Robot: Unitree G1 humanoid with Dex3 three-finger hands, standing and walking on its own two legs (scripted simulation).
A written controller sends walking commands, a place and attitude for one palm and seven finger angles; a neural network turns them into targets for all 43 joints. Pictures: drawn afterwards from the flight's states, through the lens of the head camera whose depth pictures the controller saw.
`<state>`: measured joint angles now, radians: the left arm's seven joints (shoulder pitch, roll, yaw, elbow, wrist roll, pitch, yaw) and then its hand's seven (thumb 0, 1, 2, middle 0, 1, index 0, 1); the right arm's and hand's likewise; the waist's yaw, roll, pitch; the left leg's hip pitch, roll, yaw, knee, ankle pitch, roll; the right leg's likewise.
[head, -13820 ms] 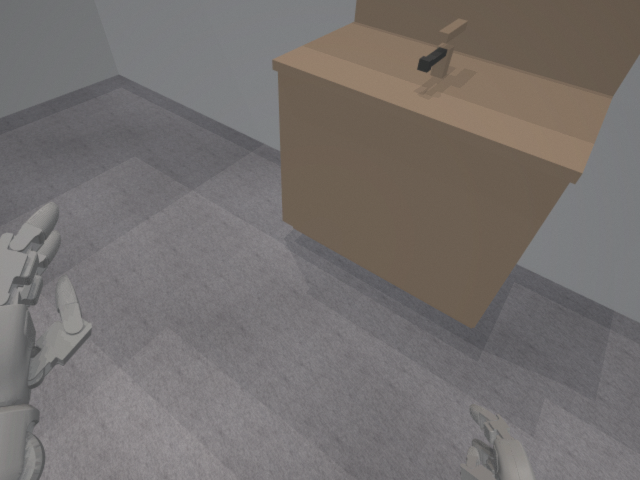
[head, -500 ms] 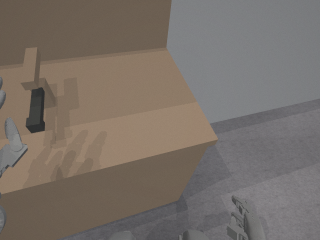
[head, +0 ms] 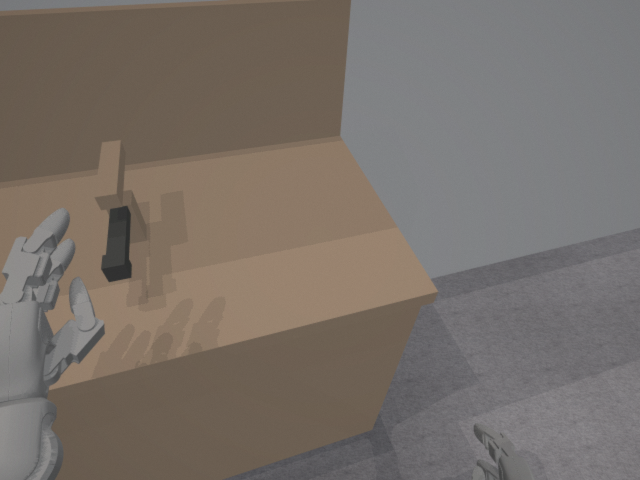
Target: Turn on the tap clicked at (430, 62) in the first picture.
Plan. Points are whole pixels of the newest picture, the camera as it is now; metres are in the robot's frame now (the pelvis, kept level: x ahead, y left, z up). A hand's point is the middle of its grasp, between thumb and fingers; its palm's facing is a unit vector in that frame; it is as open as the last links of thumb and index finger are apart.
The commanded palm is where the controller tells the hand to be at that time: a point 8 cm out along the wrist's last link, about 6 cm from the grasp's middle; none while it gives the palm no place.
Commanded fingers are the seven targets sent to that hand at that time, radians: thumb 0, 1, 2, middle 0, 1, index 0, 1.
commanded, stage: come to a stop and stand still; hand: left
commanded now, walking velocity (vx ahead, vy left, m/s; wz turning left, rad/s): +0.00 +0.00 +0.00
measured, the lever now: (117, 266) +0.35 +0.31 +0.07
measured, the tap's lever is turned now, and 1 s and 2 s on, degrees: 0 0 0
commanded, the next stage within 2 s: look again from close up in 0.92 s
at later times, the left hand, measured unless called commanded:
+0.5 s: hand (122, 295) +0.27 +0.24 +0.13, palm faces +0.16 -0.89 -0.42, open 7.4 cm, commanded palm +0.22 +0.30 +0.18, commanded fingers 0.00 0.90 0.90 -0.20 -0.30 -0.20 -0.30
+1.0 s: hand (64, 274) +0.27 +0.30 +0.15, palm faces +0.34 -0.85 -0.41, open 7.4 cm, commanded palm +0.21 +0.32 +0.18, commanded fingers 0.00 0.90 0.90 -0.20 -0.30 -0.20 -0.30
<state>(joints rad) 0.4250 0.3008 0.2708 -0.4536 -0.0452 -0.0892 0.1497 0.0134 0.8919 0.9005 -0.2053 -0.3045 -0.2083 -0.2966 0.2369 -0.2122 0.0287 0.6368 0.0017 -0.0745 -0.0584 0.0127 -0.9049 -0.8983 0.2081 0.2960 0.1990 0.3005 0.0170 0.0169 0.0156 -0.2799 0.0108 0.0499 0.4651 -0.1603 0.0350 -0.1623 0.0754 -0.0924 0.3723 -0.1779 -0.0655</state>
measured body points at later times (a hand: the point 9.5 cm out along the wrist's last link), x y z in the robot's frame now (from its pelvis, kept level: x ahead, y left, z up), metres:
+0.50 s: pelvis +0.04 +0.03 +0.00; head +0.07 +0.05 +0.45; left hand +0.25 +0.29 +0.15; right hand +0.20 -0.20 -0.08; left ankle +0.07 +0.09 -0.74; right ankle +0.02 -0.08 -0.74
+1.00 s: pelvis +0.04 +0.05 +0.00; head +0.07 +0.07 +0.45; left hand +0.25 +0.34 +0.18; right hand +0.22 -0.17 -0.07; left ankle +0.07 +0.09 -0.74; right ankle +0.02 -0.08 -0.74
